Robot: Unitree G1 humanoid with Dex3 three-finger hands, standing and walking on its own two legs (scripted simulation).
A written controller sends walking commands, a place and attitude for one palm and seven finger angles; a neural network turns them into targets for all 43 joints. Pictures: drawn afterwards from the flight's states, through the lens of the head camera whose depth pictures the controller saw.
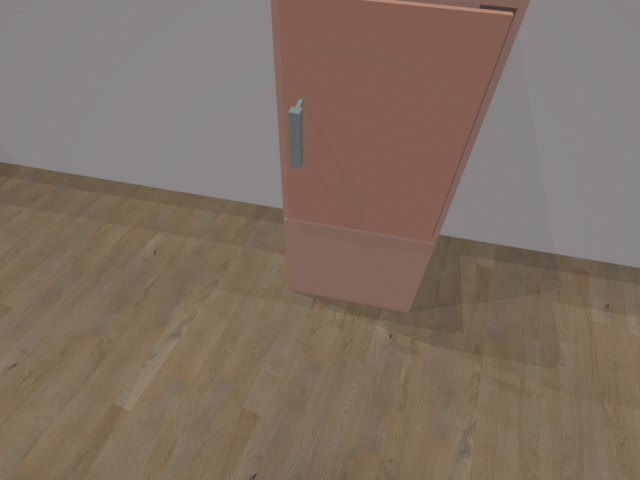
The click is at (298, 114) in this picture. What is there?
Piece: cupboard door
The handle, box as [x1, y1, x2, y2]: [288, 98, 303, 168]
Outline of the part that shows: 303,98 299,98 296,105 294,107 291,106 288,112 290,166 300,168 303,150 301,107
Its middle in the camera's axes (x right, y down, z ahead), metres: -0.05 -0.24 +0.89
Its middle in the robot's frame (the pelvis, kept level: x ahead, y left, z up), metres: +0.82 +0.09 -0.03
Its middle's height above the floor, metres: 0.74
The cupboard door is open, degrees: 0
